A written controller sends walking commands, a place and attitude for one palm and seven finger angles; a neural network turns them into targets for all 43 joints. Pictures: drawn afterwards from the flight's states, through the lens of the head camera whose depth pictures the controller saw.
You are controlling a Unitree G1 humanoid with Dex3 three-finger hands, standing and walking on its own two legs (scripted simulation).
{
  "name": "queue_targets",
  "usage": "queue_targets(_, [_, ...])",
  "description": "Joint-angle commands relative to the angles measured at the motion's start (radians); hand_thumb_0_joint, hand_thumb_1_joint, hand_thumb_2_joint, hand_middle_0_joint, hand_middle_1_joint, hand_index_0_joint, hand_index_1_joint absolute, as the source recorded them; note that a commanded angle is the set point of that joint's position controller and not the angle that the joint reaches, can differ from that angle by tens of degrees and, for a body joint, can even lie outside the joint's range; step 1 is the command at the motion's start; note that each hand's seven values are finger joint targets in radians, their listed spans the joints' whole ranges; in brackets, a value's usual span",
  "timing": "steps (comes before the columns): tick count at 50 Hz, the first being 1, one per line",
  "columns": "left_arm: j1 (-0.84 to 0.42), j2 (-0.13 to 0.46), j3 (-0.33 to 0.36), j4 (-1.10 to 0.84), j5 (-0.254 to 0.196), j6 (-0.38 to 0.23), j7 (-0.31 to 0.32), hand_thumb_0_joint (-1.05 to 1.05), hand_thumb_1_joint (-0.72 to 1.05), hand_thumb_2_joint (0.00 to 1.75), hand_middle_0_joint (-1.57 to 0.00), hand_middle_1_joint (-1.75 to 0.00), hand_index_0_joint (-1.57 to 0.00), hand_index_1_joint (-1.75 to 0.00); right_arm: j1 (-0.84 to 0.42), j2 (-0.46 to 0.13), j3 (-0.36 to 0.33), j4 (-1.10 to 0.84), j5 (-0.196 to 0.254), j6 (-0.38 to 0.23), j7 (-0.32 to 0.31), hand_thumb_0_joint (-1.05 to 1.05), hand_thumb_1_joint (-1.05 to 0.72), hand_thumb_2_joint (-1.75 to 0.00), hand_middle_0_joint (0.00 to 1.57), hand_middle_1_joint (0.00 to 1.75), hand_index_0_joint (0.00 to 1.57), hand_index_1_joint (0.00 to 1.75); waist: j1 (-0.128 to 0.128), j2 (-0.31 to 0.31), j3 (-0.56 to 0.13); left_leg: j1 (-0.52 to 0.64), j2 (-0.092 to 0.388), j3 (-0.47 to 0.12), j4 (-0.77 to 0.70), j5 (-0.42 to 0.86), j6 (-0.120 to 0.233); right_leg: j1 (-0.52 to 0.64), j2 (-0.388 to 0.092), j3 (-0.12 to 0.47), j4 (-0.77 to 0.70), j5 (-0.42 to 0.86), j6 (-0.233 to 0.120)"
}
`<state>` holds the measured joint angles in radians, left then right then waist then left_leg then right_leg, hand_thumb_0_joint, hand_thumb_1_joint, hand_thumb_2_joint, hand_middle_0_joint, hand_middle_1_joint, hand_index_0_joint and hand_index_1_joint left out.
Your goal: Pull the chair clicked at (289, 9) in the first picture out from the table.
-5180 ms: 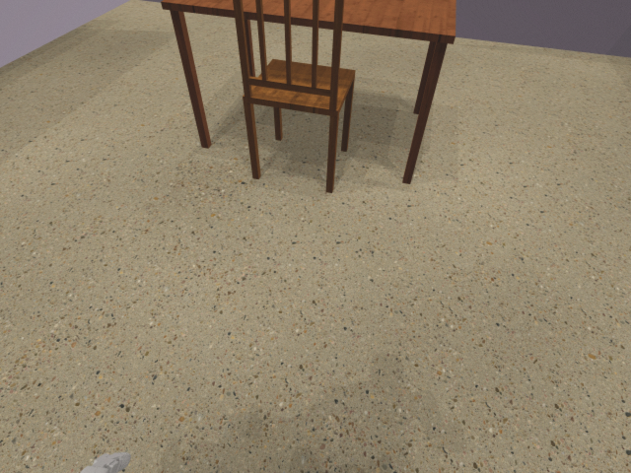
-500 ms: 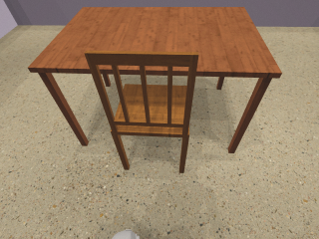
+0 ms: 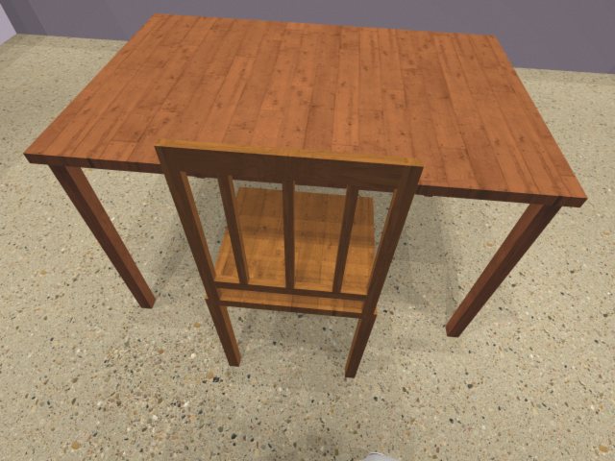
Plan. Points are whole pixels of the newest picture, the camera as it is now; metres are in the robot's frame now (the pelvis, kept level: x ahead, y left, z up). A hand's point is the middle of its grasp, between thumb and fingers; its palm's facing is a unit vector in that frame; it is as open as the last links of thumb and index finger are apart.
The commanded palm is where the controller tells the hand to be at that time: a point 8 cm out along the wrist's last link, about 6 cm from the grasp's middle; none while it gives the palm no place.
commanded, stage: come to a stop and stand still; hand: left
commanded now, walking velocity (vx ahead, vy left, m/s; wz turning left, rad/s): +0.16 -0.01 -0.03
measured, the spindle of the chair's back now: (289, 239) +0.51 +0.07 -0.08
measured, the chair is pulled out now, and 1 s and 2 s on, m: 0.00 0.00 0.00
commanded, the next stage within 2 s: look again from close up in 1.58 s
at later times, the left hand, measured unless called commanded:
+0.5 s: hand out of the picture +0.08 +0.19 -0.17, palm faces +0.07 -0.96 -0.27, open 7.3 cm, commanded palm none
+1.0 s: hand out of the picture -0.01 +0.19 -0.18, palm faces +0.00 -0.98 -0.20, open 7.3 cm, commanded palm none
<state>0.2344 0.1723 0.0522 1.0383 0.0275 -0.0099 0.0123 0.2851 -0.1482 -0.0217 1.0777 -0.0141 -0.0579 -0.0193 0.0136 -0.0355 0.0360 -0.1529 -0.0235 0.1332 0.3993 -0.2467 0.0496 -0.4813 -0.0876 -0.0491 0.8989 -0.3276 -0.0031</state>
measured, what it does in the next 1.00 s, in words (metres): steps on the spot: right foot, then left foot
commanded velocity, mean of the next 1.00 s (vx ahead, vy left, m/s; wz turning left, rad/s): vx -0.04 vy -0.02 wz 0.00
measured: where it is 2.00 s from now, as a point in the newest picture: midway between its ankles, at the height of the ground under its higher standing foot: outside the picture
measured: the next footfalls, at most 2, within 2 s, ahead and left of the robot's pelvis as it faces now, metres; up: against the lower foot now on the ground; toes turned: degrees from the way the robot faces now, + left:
right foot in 0.12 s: +0.13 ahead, -0.12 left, +0.00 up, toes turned -6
left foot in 0.58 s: +0.09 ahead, +0.11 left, +0.00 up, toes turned +2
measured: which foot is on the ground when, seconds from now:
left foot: down 0.00-0.14, up 0.16-0.56, down 0.58-1.00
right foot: up 0.00-0.10, down 0.12-0.58, up 0.60-0.98, down 1.00-1.00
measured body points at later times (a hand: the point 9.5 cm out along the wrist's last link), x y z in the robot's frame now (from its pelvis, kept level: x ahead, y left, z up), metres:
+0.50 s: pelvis +0.03 +0.00 +0.00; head +0.06 -0.02 +0.45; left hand +0.08 +0.24 -0.14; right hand +0.10 -0.25 -0.16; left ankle +0.00 +0.14 -0.69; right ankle +0.09 -0.12 -0.74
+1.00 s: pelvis +0.00 +0.01 -0.01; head +0.04 +0.01 +0.44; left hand -0.01 +0.24 -0.16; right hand -0.01 -0.21 -0.16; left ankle +0.00 +0.14 -0.74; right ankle -0.03 -0.10 -0.74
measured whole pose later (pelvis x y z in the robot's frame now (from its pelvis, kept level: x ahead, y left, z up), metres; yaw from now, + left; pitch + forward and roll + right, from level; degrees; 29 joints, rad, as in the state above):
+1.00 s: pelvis +0.00 +0.01 -0.01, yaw -1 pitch +2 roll +1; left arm 0.30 0.17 0.02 1.10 0.02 0.02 0.03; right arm 0.30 -0.14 -0.02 1.08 -0.01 0.00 -0.04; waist -0.01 -0.03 0.03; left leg -0.27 0.02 0.06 0.49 -0.25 -0.01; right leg -0.22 -0.01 0.01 0.51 -0.33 0.00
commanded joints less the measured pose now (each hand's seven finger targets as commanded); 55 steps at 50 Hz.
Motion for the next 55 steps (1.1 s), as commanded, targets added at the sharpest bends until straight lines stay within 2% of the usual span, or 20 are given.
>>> queue_targets(1, [0.04, 0.002, -0.005, -0.041, 0.0, -0.009, -0.007, 0.0, 0.9, 0.9, -0.2, -0.3, -0.2, -0.3, 0.055, -0.128, -0.03, -0.032, -0.008, -0.001, -0.005, 0.0, -0.9, -0.9, 0.2, 0.3, 0.2, 0.3, -0.017, 0.139, 0.035, -0.071, 0.276, -0.169, -0.133, 0.275, 0.151, 0.111, 0.016, -0.028, -0.17, 0.016, -0.003])
queue_targets(4, [0.103, 0.01, -0.008, -0.013, 0.0, -0.024, 0.003, 0.0, 0.9, 0.9, -0.2, -0.3, -0.2, -0.3, 0.047, -0.11, -0.019, -0.02, -0.005, 0.01, -0.01, 0.0, -0.9, -0.9, 0.2, 0.3, 0.2, 0.3, 0.024, 0.091, -0.001, -0.068, 0.214, -0.115, 0.035, 0.354, 0.069, 0.287, 0.043, -0.042, -0.414, 0.216, 0.003])
queue_targets(5, [0.149, 0.057, -0.006, 0.008, -0.001, -0.038, 0.013, 0.0, 0.9, 0.9, -0.2, -0.3, -0.2, -0.3, 0.064, -0.077, -0.01, -0.016, 0.002, 0.008, -0.011, 0.0, -0.9, -0.9, 0.2, 0.3, 0.2, 0.3, 0.033, -0.015, -0.054, -0.102, 0.15, -0.082, 0.131, 0.284, 0.006, 0.41, -0.028, 0.057, -0.478, 0.516, 0.0])
queue_targets(6, [0.164, 0.125, -0.002, 0.017, -0.003, -0.048, 0.024, 0.0, 0.9, 0.9, -0.2, -0.3, -0.2, -0.3, 0.092, -0.039, -0.003, -0.018, 0.013, 0.014, -0.01, 0.0, -0.9, -0.9, 0.2, 0.3, 0.2, 0.3, 0.01, -0.154, -0.084, -0.192, 0.087, -0.058, 0.202, -0.017, -0.048, 0.479, -0.202, 0.252, -0.476, 0.877, -0.061])
queue_targets(7, [0.158, 0.162, -0.002, 0.015, -0.011, -0.045, 0.025, 0.0, 0.9, 0.9, -0.2, -0.3, -0.2, -0.3, 0.127, -0.048, -0.01, -0.014, 0.016, 0.03, -0.016, 0.0, -0.9, -0.9, 0.2, 0.3, 0.2, 0.3, -0.007, -0.148, -0.117, -0.152, 0.058, -0.063, 0.28, -0.299, -0.073, 0.452, -0.315, 0.277, -0.492, 1.095, -0.159])
queue_targets(9, [0.101, 0.167, 0.006, 0.006, -0.009, -0.034, 0.037, 0.0, 0.9, 0.9, -0.2, -0.3, -0.2, -0.3, 0.096, -0.041, -0.018, -0.009, 0.019, 0.061, -0.023, 0.0, -0.9, -0.9, 0.2, 0.3, 0.2, 0.3, -0.004, -0.165, -0.112, -0.169, 0.07, -0.104, 0.429, -0.368, -0.08, 0.411, -0.309, 0.261, -0.477, 1.187, -0.224])
queue_targets(17, [0.021, 0.172, 0.035, -0.049, -0.004, 0.004, 0.054, 0.0, 0.9, 0.9, -0.2, -0.3, -0.2, -0.3, 0.013, -0.071, -0.05, -0.053, 0.004, 0.121, -0.003, 0.0, -0.9, -0.9, 0.2, 0.3, 0.2, 0.3, 0.008, -0.061, -0.109, -0.295, 0.042, -0.156, 0.715, -0.223, -0.118, 0.367, -0.267, 0.145, -0.514, 0.896, -0.209])
queue_targets(25, [-0.024, 0.185, 0.034, -0.073, 0.013, 0.024, 0.036, 0.0, 0.9, 0.9, -0.2, -0.3, -0.2, -0.3, 0.019, -0.057, -0.034, -0.084, 0.007, 0.088, 0.011, 0.0, -0.9, -0.9, 0.2, 0.3, 0.2, 0.3, -0.005, -0.195, -0.092, -0.085, 0.038, -0.079, 0.25, -0.131, -0.091, 0.224, -0.169, 0.138, -0.576, 0.175, -0.139])
queue_targets(27, [-0.035, 0.144, 0.016, -0.061, -0.002, 0.032, 0.029, 0.0, 0.9, 0.9, -0.2, -0.3, -0.2, -0.3, 0.094, -0.061, -0.022, -0.045, 0.006, 0.071, 0.007, 0.0, -0.9, -0.9, 0.2, 0.3, 0.2, 0.3, -0.045, -0.097, -0.079, 0.117, 0.04, -0.079, -0.01, 0.013, -0.083, 0.082, -0.09, 0.101, -0.527, -0.118, -0.058])
queue_targets(28, [-0.002, 0.092, 0.003, -0.06, -0.014, 0.037, 0.025, 0.0, 0.9, 0.9, -0.2, -0.3, -0.2, -0.3, 0.094, -0.115, -0.028, -0.046, -0.003, 0.058, 0.003, 0.0, -0.9, -0.9, 0.2, 0.3, 0.2, 0.3, -0.036, 0.113, -0.047, 0.074, 0.142, -0.226, -0.121, -0.094, -0.065, 0.044, -0.018, 0.069, -0.397, -0.142, -0.017])
queue_targets(29, [0.016, 0.038, -0.006, -0.063, -0.018, 0.04, 0.022, 0.0, 0.9, 0.9, -0.2, -0.3, -0.2, -0.3, 0.059, -0.175, -0.035, -0.072, -0.013, 0.052, -0.001, 0.0, -0.9, -0.9, 0.2, 0.3, 0.2, 0.3, -0.028, 0.323, 0.015, -0.102, 0.314, -0.447, -0.26, -0.21, -0.018, 0.05, 0.059, 0.008, -0.265, -0.152, 0.021])
queue_targets(30, [-0.004, 0.057, -0.001, -0.061, -0.012, 0.041, 0.022, 0.0, 0.9, 0.9, -0.2, -0.3, -0.2, -0.3, -0.017, -0.186, -0.026, -0.1, -0.021, 0.059, -0.005, 0.0, -0.9, -0.9, 0.2, 0.3, 0.2, 0.3, -0.013, 0.273, 0.092, -0.283, 0.361, -0.514, -0.319, -0.308, 0.048, 0.112, 0.063, 0.058, -0.166, -0.122, 0.016])
queue_targets(35, [0.101, 0.079, 0.013, 0.012, 0.0, 0.044, -0.001, 0.0, 0.9, 0.9, -0.2, -0.3, -0.2, -0.3, -0.046, -0.143, -0.016, -0.089, -0.009, 0.041, -0.029, 0.0, -0.9, -0.9, 0.2, 0.3, 0.2, 0.3, 0.014, 0.181, 0.073, -0.106, 0.24, -0.317, -0.261, -0.125, 0.037, 0.01, 0.079, 0.1, 0.067, 0.024, 0.032])
queue_targets(45, [0.074, 0.029, -0.013, 0.012, -0.018, 0.035, 0.001, 0.0, 0.9, 0.9, -0.2, -0.3, -0.2, -0.3, 0.1, -0.156, -0.03, -0.011, -0.013, 0.046, -0.047, 0.0, -0.9, -0.9, 0.2, 0.3, 0.2, 0.3, -0.054, 0.226, -0.055, 0.115, 0.293, -0.305, -0.088, 0.483, 0.107, 0.135, 0.071, 0.044, -0.245, -0.133, 0.025])
queue_targets(48, [0.224, 0.075, -0.02, 0.09, 0.002, 0.003, 0.044, 0.0, 0.9, 0.9, -0.2, -0.3, -0.2, -0.3, -0.041, -0.198, -0.038, -0.054, 0.015, 0.038, -0.024, 0.0, -0.9, -0.9, 0.2, 0.3, 0.2, 0.3, 0.04, 0.132, -0.01, -0.074, 0.228, -0.18, 0.161, 0.319, 0.013, 0.254, 0.003, 0.109, -0.498, 0.154, -0.012])
queue_targets(49, [0.207, 0.102, -0.023, 0.032, 0.001, -0.009, 0.038, 0.0, 0.9, 0.9, -0.2, -0.3, -0.2, -0.3, -0.041, -0.08, -0.018, -0.1, 0.004, 0.046, -0.004, 0.0, -0.9, -0.9, 0.2, 0.3, 0.2, 0.3, 0.018, -0.087, 0.043, -0.22, 0.09, -0.098, 0.253, -0.1, -0.03, 0.204, -0.05, 0.238, -0.642, -0.014, -0.036])
queue_targets(50, [0.14, 0.106, -0.029, 0.009, 0.0, -0.018, 0.037, 0.0, 0.9, 0.9, -0.2, -0.3, -0.2, -0.3, 0.003, -0.057, -0.01, -0.1, -0.008, 0.049, 0.003, 0.0, -0.9, -0.9, 0.2, 0.3, 0.2, 0.3, -0.035, -0.067, 0.065, -0.225, 0.069, -0.085, 0.323, -0.166, -0.043, 0.172, -0.106, 0.266, -0.653, 0.001, -0.091])
queue_targets(52, [0.117, 0.117, -0.024, -0.006, 0.005, -0.033, 0.032, 0.0, 0.9, 0.9, -0.2, -0.3, -0.2, -0.3, 0.068, -0.026, -0.003, -0.096, -0.009, 0.045, 0.018, 0.0, -0.9, -0.9, 0.2, 0.3, 0.2, 0.3, -0.052, -0.023, -0.098, -0.184, 0.035, -0.059, 0.303, -0.157, -0.047, 0.337, -0.077, 0.16, -0.556, 0.326, -0.126])
queue_targets(53, [0.116, 0.099, -0.016, -0.001, -0.002, -0.038, 0.039, 0.0, 0.9, 0.9, -0.2, -0.3, -0.2, -0.3, 0.07, -0.037, 0.001, -0.087, -0.006, 0.037, 0.011, 0.0, -0.9, -0.9, 0.2, 0.3, 0.2, 0.3, -0.048, -0.229, -0.119, -0.209, 0.048, -0.076, 0.296, -0.122, -0.038, 0.397, -0.06, 0.156, -0.501, 0.493, -0.126])
queue_targets(55, [0.088, 0.058, -0.032, -0.001, -0.013, -0.04, 0.046, 0.0, 0.9, 0.9, -0.2, -0.3, -0.2, -0.3, 0.097, -0.056, 0.005, -0.072, 0.001, 0.031, -0.002, 0.0, -0.9, -0.9, 0.2, 0.3, 0.2, 0.3, -0.059, -0.22, -0.125, -0.102, 0.067, -0.1, 0.176, -0.012, -0.035, 0.365, -0.058, 0.121, -0.444, 0.55, -0.106])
